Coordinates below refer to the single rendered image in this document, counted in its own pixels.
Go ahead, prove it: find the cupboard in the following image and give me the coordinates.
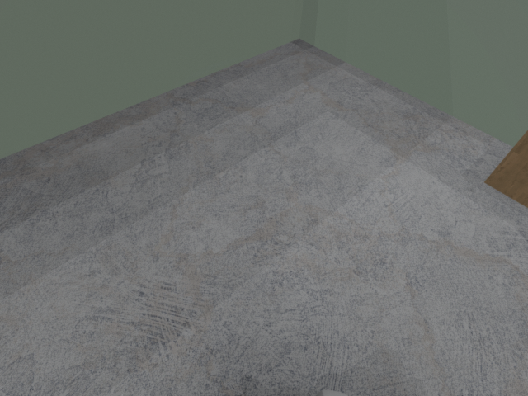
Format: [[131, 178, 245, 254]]
[[484, 130, 528, 208]]

